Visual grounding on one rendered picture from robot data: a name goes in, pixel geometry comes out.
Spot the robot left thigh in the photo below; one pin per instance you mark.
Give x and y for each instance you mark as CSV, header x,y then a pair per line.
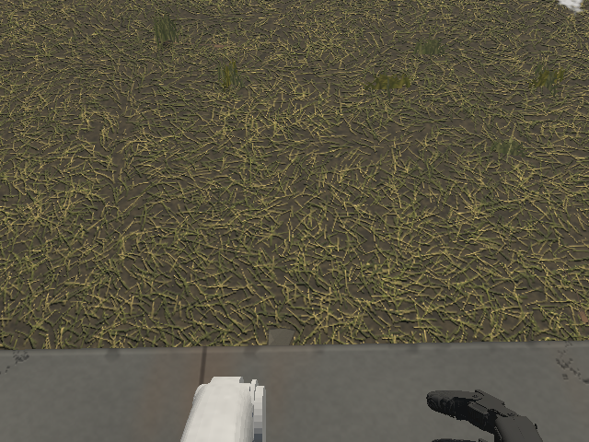
x,y
227,410

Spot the robot right hand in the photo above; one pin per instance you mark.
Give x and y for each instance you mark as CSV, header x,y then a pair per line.
x,y
485,412

